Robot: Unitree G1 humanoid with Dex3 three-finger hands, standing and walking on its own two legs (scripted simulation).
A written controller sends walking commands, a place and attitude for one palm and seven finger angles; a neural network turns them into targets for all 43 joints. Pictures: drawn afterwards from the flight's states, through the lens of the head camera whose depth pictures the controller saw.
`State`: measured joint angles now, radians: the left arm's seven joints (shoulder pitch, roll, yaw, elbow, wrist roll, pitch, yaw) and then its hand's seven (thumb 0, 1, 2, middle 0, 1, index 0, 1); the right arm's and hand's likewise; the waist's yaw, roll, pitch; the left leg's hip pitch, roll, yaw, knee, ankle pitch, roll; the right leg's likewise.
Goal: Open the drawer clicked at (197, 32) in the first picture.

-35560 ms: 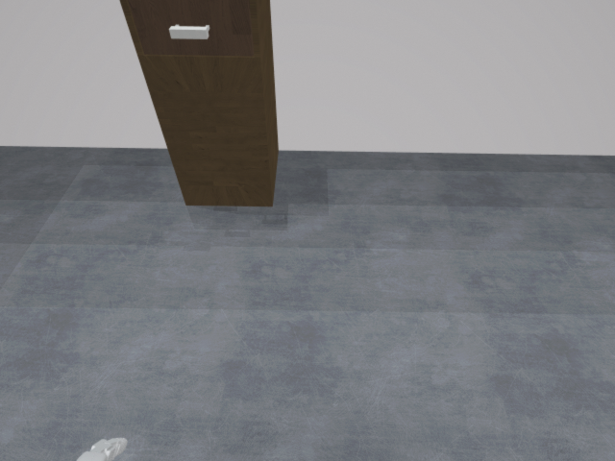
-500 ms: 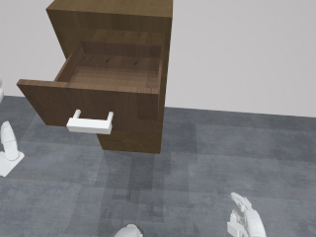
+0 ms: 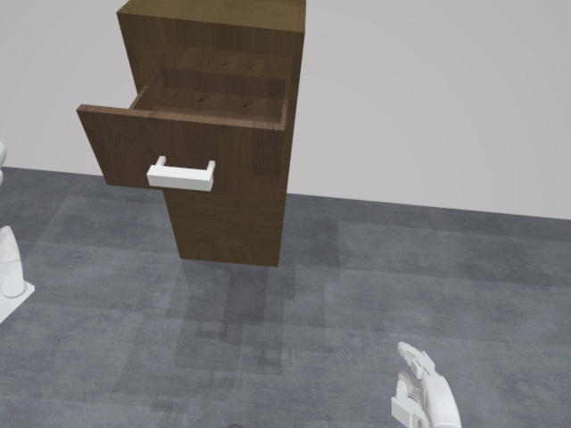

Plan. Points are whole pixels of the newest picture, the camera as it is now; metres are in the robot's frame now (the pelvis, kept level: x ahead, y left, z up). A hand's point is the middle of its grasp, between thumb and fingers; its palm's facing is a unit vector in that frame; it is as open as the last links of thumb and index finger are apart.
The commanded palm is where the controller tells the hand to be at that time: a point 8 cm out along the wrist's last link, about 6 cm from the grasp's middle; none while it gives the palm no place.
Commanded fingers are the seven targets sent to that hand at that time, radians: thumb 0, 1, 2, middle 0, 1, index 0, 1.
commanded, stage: stop stepping back and stand still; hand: left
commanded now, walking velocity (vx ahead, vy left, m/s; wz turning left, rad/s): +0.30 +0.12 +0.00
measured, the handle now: (184, 170) +0.54 +0.22 +0.03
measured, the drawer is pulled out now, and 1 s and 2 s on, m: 0.29 0.29 0.29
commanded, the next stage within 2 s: let the arm hang, fingers relaxed in 0.66 s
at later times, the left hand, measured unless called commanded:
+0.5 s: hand out of the picture +0.13 +0.23 +0.21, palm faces +0.41 -0.78 -0.48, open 7.5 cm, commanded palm +0.07 +0.28 +0.22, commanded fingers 0.00 0.90 0.90 -0.20 -0.30 -0.20 -0.30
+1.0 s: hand out of the picture +0.05 +0.19 -0.15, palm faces +0.00 -0.97 -0.24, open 7.4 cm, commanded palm none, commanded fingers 0.00 0.90 0.90 -0.20 -0.30 -0.20 -0.30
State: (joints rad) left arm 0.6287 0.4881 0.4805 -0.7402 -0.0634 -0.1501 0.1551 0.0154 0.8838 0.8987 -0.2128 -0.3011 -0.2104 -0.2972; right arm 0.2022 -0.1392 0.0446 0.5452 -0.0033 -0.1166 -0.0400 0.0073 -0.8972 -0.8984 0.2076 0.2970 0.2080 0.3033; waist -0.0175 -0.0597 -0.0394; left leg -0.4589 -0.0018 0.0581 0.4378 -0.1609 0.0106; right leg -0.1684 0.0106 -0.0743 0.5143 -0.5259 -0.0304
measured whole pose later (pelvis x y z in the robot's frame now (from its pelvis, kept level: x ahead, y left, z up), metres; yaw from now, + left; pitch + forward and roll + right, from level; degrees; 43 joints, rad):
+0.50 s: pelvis -0.06 +0.00 -0.01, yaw +0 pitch +0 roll +1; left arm 0.61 0.45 0.45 -0.70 -0.03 -0.20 0.17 0.02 0.89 0.90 -0.21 -0.30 -0.21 -0.30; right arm 0.27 -0.16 0.03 0.61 0.00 -0.17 -0.05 0.01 -0.90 -0.90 0.20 0.30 0.20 0.30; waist -0.03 -0.03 -0.02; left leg -0.31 0.06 0.11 0.59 -0.28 -0.01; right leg -0.28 0.01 -0.11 0.59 -0.33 -0.02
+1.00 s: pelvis -0.07 +0.01 -0.02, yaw +3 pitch -1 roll +2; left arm 0.27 0.19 0.00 0.62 0.03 0.07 0.00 0.01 0.91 0.90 -0.20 -0.30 -0.19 -0.29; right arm 0.17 -0.24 0.01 0.78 -0.02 0.01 0.00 0.01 -0.90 -0.90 0.20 0.30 0.20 0.30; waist -0.04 -0.02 0.07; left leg -0.39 -0.03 0.05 0.67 -0.28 0.02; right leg -0.36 0.00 0.02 0.74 -0.34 -0.02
